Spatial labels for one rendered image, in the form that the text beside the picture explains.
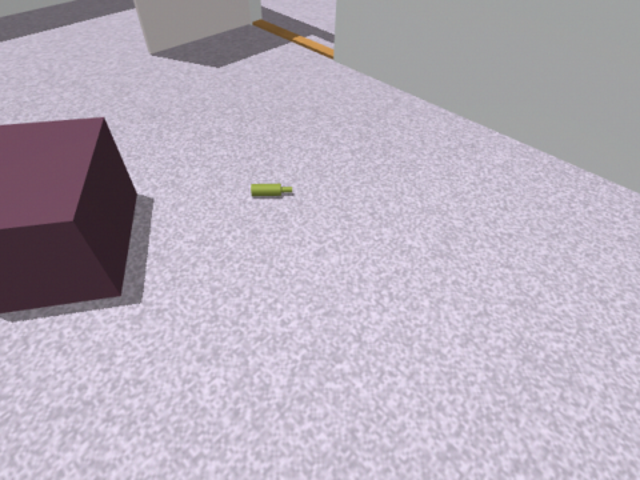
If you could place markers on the bottle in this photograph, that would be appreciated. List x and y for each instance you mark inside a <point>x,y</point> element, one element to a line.
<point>268,189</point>

